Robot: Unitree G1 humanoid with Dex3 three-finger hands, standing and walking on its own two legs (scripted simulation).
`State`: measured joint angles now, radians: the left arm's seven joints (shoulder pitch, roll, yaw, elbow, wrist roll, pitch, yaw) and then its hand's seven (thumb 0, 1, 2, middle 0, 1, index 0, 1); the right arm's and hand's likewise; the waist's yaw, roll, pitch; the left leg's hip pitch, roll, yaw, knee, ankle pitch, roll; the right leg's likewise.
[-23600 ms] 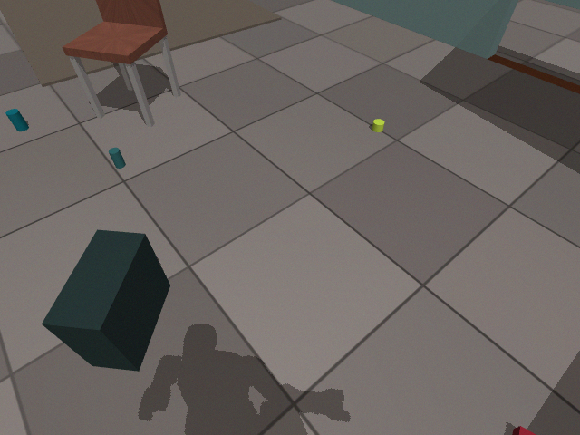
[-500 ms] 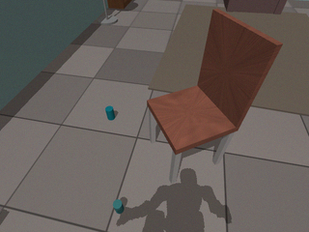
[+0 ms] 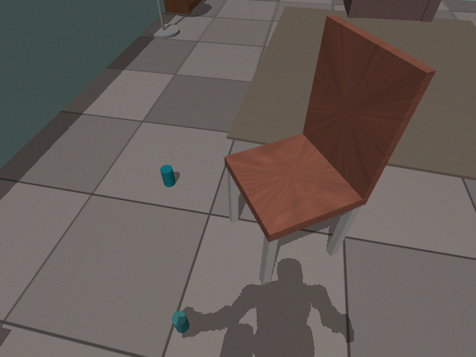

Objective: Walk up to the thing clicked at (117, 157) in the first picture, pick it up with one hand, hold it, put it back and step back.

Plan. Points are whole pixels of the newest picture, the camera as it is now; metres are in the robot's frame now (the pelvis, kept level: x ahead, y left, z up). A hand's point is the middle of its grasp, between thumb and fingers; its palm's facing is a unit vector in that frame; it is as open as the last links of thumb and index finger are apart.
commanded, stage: stand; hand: left
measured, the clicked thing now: (180, 322) +0.40 +0.24 -0.73
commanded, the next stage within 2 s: none
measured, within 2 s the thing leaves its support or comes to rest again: neither
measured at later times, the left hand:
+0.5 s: hand out of the picture +0.07 +0.24 -0.16, palm faces -0.03 -0.94 -0.35, open 7.4 cm
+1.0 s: hand out of the picture +0.08 +0.24 -0.15, palm faces -0.03 -0.94 -0.35, open 7.4 cm
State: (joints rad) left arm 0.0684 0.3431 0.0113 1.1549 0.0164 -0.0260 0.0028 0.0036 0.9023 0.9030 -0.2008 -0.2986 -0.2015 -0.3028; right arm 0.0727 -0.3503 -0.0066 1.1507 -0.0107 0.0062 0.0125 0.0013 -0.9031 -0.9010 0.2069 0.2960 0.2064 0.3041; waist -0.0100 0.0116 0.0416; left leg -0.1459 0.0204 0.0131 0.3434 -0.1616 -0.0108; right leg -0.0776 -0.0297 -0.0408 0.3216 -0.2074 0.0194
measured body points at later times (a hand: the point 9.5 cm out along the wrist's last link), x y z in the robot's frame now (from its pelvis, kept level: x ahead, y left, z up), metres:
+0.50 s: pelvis +0.00 -0.01 +0.00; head +0.01 -0.01 +0.45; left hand +0.07 +0.29 -0.13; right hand +0.07 -0.31 -0.13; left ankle +0.02 +0.12 -0.75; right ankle -0.02 -0.13 -0.75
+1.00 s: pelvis +0.00 -0.02 +0.00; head +0.00 -0.02 +0.45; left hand +0.08 +0.28 -0.13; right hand +0.07 -0.32 -0.13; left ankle +0.02 +0.12 -0.75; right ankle -0.02 -0.13 -0.75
